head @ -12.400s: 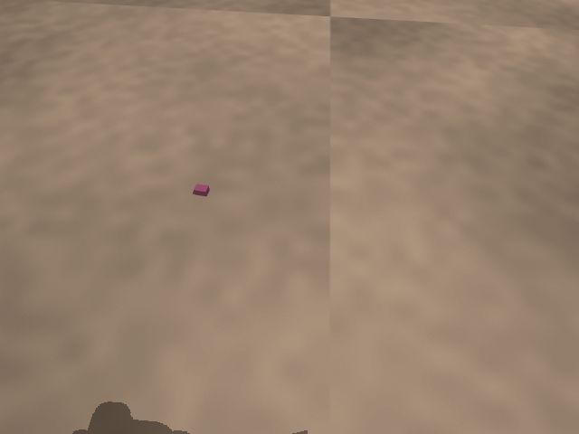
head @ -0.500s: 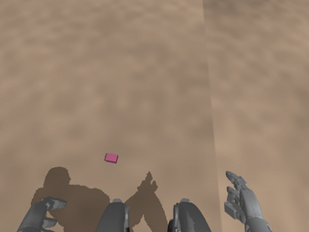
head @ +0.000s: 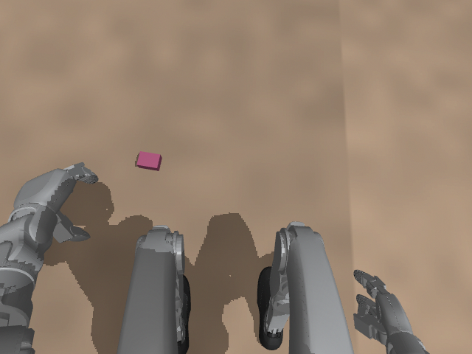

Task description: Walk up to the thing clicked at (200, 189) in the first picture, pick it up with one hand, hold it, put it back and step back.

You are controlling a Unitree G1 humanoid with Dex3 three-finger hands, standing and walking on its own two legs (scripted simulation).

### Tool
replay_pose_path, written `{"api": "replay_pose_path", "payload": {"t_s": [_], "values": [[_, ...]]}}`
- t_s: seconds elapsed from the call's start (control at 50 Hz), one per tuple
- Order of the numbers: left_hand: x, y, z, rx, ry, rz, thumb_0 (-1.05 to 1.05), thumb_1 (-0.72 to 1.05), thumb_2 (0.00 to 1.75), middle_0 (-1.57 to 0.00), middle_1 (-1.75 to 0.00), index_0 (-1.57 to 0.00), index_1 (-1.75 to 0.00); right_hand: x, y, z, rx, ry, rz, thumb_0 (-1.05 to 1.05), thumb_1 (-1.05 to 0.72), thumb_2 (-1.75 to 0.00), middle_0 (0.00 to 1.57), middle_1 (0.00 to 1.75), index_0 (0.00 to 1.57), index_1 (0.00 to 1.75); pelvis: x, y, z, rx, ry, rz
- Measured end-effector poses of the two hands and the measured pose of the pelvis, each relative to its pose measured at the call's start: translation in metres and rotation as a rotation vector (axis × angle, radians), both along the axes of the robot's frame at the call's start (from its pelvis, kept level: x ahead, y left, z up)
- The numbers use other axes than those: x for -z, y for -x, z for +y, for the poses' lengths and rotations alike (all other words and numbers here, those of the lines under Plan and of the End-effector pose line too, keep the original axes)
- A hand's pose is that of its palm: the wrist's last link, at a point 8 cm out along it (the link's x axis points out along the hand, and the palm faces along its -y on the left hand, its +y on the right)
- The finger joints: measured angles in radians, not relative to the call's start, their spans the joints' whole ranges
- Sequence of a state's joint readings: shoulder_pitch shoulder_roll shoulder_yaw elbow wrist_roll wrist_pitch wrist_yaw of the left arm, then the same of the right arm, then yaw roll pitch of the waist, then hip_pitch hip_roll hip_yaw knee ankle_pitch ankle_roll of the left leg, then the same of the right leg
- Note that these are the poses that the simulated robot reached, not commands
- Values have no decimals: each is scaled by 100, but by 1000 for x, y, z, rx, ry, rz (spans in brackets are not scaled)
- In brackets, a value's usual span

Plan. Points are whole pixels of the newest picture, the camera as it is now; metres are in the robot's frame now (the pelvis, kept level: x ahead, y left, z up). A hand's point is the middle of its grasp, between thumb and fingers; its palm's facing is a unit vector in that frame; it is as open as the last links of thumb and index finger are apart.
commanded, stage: rise first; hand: left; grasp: from above
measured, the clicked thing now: (149, 161) +0.53 +0.23 -0.45
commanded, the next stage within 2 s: none
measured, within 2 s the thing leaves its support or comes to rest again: neither
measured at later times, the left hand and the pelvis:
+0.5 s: hand (97, 184) +0.41 +0.29 -0.26, palm faces -0.51 -0.09 -0.85, open 11.6 cm; pelvis -0.02 +0.01 -0.10, yaw -3 degrees
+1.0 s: hand (109, 176) +0.44 +0.29 -0.31, palm faces -0.51 +0.02 -0.86, open 11.7 cm; pelvis -0.02 +0.01 -0.14, yaw -5 degrees
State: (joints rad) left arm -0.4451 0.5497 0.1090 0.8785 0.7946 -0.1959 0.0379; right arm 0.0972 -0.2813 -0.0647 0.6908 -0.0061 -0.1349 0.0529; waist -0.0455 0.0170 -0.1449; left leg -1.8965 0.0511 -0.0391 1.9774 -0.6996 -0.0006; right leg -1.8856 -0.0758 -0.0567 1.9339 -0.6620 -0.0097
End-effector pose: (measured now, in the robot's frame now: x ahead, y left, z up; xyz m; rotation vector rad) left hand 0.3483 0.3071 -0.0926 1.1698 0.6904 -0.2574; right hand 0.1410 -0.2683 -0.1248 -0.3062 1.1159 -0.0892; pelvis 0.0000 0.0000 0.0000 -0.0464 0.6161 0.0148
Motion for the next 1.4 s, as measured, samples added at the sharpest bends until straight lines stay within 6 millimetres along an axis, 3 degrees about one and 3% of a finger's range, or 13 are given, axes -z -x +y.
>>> {"api": "replay_pose_path", "payload": {"t_s": [0.18, 0.36, 0.56, 0.96, 1.4], "values": [[56, -31, -6, 185, -47, -60, 0, -14, 68, -47, -69, -48, -68, 46, 63, -5, 39, 41, 170, 1, -94, -91, 20, 30, 20, 30, 53, 16, 5, 10, 30, -9], [92, -54, -5, 285, -119, -106, 0, -9, 69, -44, -63, -44, -62, 69, 97, -3, 57, 71, 267, 1, -89, -89, 20, 30, 20, 30, 88, 22, 11, 12, 53, -20], [118, -77, -9, 344, -164, -109, 0, -8, 69, -45, -57, -44, -56, 85, 106, 0, 57, 90, 309, 0, -89, -90, 20, 30, 20, 30, 110, 22, 14, 12, 69, -25], [155, -99, -20, 462, -193, -122, 0, -9, 67, -44, -56, -44, -56, 110, 117, 1, 25, 100, 395, 0, -91, -90, 20, 30, 20, 30, 139, 17, 11, 26, 78, -34], [179, -117, -25, 449, -224, -147, 0, -13, 69, -41, -64, -41, -63, 115, 117, -2, -6, 118, 417, 0, -91, -90, 20, 30, 20, 30, 150, 11, 11, 35, 85, -25]]}}
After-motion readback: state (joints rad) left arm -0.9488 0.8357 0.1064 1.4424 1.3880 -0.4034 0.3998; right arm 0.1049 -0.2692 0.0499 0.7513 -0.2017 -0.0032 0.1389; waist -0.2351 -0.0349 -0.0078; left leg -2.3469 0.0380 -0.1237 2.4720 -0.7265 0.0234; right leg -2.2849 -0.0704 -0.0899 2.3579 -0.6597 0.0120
